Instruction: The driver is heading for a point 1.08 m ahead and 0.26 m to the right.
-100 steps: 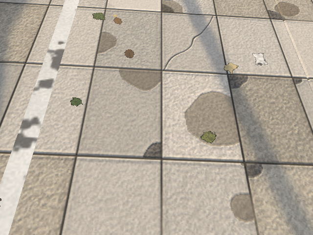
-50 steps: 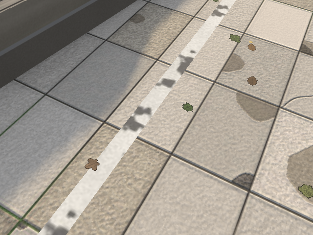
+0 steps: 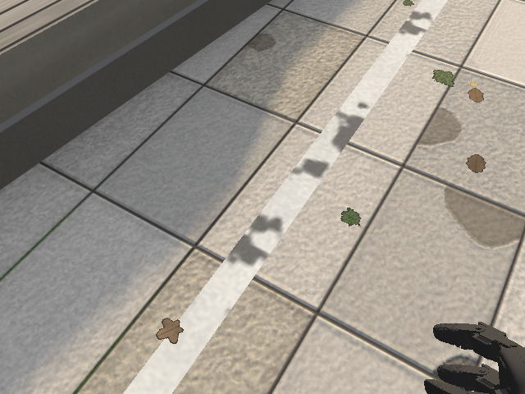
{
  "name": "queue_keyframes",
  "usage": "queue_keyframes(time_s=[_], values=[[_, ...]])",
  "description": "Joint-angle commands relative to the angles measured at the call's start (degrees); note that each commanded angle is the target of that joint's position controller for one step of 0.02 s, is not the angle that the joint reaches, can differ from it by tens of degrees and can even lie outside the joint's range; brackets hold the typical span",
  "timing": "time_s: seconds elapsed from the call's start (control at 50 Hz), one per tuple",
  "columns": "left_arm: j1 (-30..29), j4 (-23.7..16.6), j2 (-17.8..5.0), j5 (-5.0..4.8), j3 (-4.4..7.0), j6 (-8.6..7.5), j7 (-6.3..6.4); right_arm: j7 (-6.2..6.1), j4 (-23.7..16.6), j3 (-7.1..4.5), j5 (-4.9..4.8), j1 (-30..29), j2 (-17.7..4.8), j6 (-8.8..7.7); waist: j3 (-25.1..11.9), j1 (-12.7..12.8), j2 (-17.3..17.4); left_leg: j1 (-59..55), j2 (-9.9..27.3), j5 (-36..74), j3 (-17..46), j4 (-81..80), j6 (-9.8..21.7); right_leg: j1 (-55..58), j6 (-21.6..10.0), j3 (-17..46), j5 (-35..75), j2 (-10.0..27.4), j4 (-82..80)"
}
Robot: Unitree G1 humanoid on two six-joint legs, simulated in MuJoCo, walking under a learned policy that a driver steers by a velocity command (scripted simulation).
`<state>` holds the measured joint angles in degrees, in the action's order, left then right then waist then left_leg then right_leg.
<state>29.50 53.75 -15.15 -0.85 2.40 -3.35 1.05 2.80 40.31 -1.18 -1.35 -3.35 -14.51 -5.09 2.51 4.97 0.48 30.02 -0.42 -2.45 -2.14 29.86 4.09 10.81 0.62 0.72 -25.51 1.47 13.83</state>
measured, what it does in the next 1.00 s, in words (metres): walks ahead, turning right: right foot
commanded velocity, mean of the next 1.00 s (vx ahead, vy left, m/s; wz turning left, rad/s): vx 0.49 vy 0.00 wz -0.27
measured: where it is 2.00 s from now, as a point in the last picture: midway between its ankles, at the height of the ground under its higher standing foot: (401, 217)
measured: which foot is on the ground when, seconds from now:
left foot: down 0.00-0.58, up 0.60-1.00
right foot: down 0.00-0.02, up 0.04-0.54, down 0.56-1.00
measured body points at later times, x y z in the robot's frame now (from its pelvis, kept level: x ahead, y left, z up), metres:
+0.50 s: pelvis +0.27 -0.01 +0.02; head +0.29 -0.02 +0.47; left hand +0.49 +0.21 -0.07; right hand +0.26 -0.29 -0.12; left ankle +0.15 +0.11 -0.72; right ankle +0.44 -0.14 -0.69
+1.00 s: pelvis +0.55 -0.06 +0.02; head +0.58 -0.09 +0.47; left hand +0.67 +0.21 -0.08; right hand +0.71 -0.36 -0.06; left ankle +0.76 +0.02 -0.69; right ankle +0.44 -0.13 -0.72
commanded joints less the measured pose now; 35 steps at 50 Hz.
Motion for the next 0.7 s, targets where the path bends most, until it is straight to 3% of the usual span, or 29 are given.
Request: queue_keyframes(time_s=[0.02, 0.04, 0.06, 0.08, 0.1, 0.12, 0.14, 0.2, 0.26, 0.3, 0.38, 0.46, 0.5, 0.52, 0.54, 0.56, 0.58, 0.6, 0.62, 0.64, 0.66, 0.7], values=[[-2.76, -5.27, -7.86, 1.64, 1.15, 0.1, 0.4, -1.81, 3.82, -5.51, 0.37, 25.63, -14.27, 0.68, -15.97, -15.7, -0.58, -42.98, 8.68, -3.81, 11.2, 2.82, 6.31, -25.57, -4.17, -0.34, 41.81, 6.34, 36.09], [5.7, -5.59, 1.47, 0.7, -1.22, -0.95, -0.22, -1.15, 5.06, -5.64, 1.23, 28.07, -17.17, 0.53, -25.28, -9.79, 16.79, -55.25, 22.48, -22.77, 42.16, -7.72, 15.8, -42.84, -1.37, 2.85, -4.91, -4.98, 56.09], [0.28, -5.51, -5.49, -1.05, 0.27, -2.28, -0.61, -1.03, 4.92, -4.28, 0.55, 25.36, -11.46, 0.22, -19.56, -11.8, 11.82, -49.92, 20.72, -29.91, 47.06, -15.0, 13.81, -48.75, -2.42, 8.44, -6.55, -2.85, 62.55], [-6.19, -7.73, -8.46, -2.47, 1.25, -2.97, -0.89, -1.2, 4.48, -3.67, 0.42, 20.43, -9.47, -0.01, -9.98, -10.58, 8.54, -41.53, 19.39, -26.98, 37.71, -15.85, 11.47, -52.65, -3.28, 6.37, -1.4, 0.11, 63.01], [-9.26, -8.35, -8.21, -1.96, 1.1, -3.38, -0.58, -1.14, 3.85, -3.42, 0.7, 16.42, -8.84, -0.31, -6.08, -8.69, 2.48, -32.93, 17.44, -18.85, 30.88, -16.87, 10.32, -50.18, -3.6, 5.18, 4.1, 3.16, 60.45], [-10.25, -8.36, -7.8, -0.89, 1.43, -3.33, -0.34, -0.97, 3.62, -3.22, 1.41, 13.92, -7.81, -0.62, -4.05, -6.78, 1.31, -26.5, 15.24, -12.21, 25.58, -17.88, 9.73, -47.69, -3.4, 4.68, 7.44, 5.11, 57.56], [-8.8, -8.0, -7.18, -0.54, 1.55, -2.75, -0.36, -0.94, 3.72, -2.81, 2.16, 12.62, -6.45, -0.91, -4.13, -4.64, 2.66, -22.68, 13.36, -9.27, 21.93, -19.45, 9.38, -44.2, -3.36, 5.28, 9.55, 6.7, 56.11], [-8.57, -8.22, -4.92, -0.01, 1.17, -0.91, -0.25, -0.91, 5.26, -2.8, 1.35, 12.96, -6.41, -1.82, -2.18, -2.89, 3.6, -16.55, 12.24, -6.93, 16.29, -23.6, 10.77, -42.99, -1.83, 4.15, 11.08, 8.04, 51.21], [-15.57, -10.95, -5.04, 0.88, 1.03, -0.72, -0.01, -1.79, 6.77, -3.21, 1.26, 15.61, -8.55, -1.88, 0.79, -4.35, 1.8, -16.49, 11.93, -4.9, 13.29, -25.61, 11.18, -48.56, 0.32, 3.52, 19.12, 8.61, 42.2], [-19.46, -11.98, -4.5, 0.89, 0.74, -1.2, -0.31, -2.32, 7.37, -3.26, 1.0, 17.22, -9.36, -1.49, 1.2, -5.71, 1.27, -17.78, 10.7, -2.75, 10.39, -25.5, 9.92, -48.68, 0.8, 2.58, 25.66, 7.78, 33.9], [-26.52, -13.73, -3.33, -0.02, -0.06, -1.88, -1.54, -2.68, 9.26, -3.43, 0.61, 21.46, -11.16, -0.94, 1.52, -9.05, 1.29, -22.28, 10.95, -1.85, 5.67, -24.85, 8.14, -46.07, 0.46, -0.16, 32.88, 5.3, 22.53], [-31.03, -16.8, -4.23, -0.59, -0.11, -1.87, -3.18, -2.72, 11.34, -3.63, 0.65, 24.33, -11.22, 0.4, 2.33, -10.02, 1.33, -32.82, 14.79, 1.23, 3.8, -21.23, 6.66, -49.76, -2.5, 0.73, 27.1, 4.05, 18.47], [-30.18, -17.63, -5.24, -0.47, 0.21, -1.81, -3.93, -2.88, 11.28, -3.97, 0.63, 23.68, -11.98, 1.23, 1.27, -8.73, 2.39, -36.39, 15.69, 9.92, 2.47, -17.0, 5.32, -47.98, -4.47, -0.59, 21.29, 2.52, 17.65], [-27.31, -17.37, -6.38, -0.34, 0.78, -1.7, -4.05, -3.02, 10.87, -4.12, 0.74, 22.6, -12.59, 1.6, -0.93, -6.86, 3.31, -36.99, 15.34, 20.47, 1.25, -12.45, 4.39, -43.33, -5.59, -2.23, 19.0, 0.76, 17.4], [-20.55, -15.83, -8.13, -0.16, 1.95, -1.58, -3.97, -3.25, 10.31, -4.1, 0.86, 21.23, -12.73, 2.15, -5.2, -2.98, 3.1, -35.79, 13.61, 30.68, -1.28, -3.09, 3.0, -34.04, -7.03, -4.35, 19.45, -1.78, 16.0], [-11.32, -13.44, -11.64, -0.33, 3.81, -1.33, -3.47, -3.82, 9.18, -3.54, 1.52, 21.69, -11.51, 2.44, -11.04, 0.61, 1.14, -28.82, 10.97, 30.19, -4.04, 10.19, 0.86, -19.74, -8.92, -2.16, 20.8, -2.02, 16.26], [-4.67, -13.02, -18.72, 0.17, 5.75, -1.01, -2.97, -3.5, 6.33, -1.55, 2.38, 26.49, -6.26, 1.31, -19.23, -0.05, -10.32, -4.13, 3.65, 9.88, -5.77, 33.51, -3.34, 4.27, -18.26, 23.78, 14.77, 12.04, 15.73], [-3.67, -13.19, -15.6, -0.65, 4.83, -0.95, -3.05, -2.81, 6.79, -0.88, 2.59, 25.64, -5.35, -0.71, -24.03, -0.04, -13.57, 8.9, -3.56, -27.91, 3.59, 44.56, -4.39, 12.21, -22.7, 45.72, 8.17, 18.22, 4.73], [-5.26, -13.49, -12.27, -0.09, 3.59, -1.06, -2.98, -1.89, 5.35, -2.18, 0.38, 21.23, -10.32, -2.34, -18.48, 0.93, -10.67, 15.07, 0.28, -25.93, 8.52, 48.25, -2.85, 8.88, -19.8, 40.57, 5.74, 17.19, 3.04], [-8.75, -14.42, -10.92, 0.35, 3.27, -1.12, -2.78, -1.71, 4.0, -2.02, -0.59, 17.22, -10.48, -3.21, -12.31, 0.01, -6.44, 15.58, 2.87, -21.32, 7.56, 46.21, -1.84, 1.17, -18.08, 32.62, 9.57, 14.97, 2.83], [-12.08, -15.15, -9.87, 0.6, 2.94, -1.12, -2.78, -2.01, 3.62, -2.03, 0.33, 15.44, -10.01, -3.45, -7.59, -1.9, -1.46, 13.75, 4.86, -17.81, 6.95, 40.95, -1.92, -7.34, -17.06, 26.69, 15.69, 12.67, 1.75], [-15.81, -16.8, -8.0, 1.25, 2.31, -1.28, -2.64, -2.44, 3.57, -2.58, 1.76, 16.09, -9.89, -2.3, -5.47, -5.27, -2.78, 6.86, 6.94, -14.17, 7.41, 34.26, -2.98, -16.62, -16.36, 21.63, 23.73, 9.51, -0.86]])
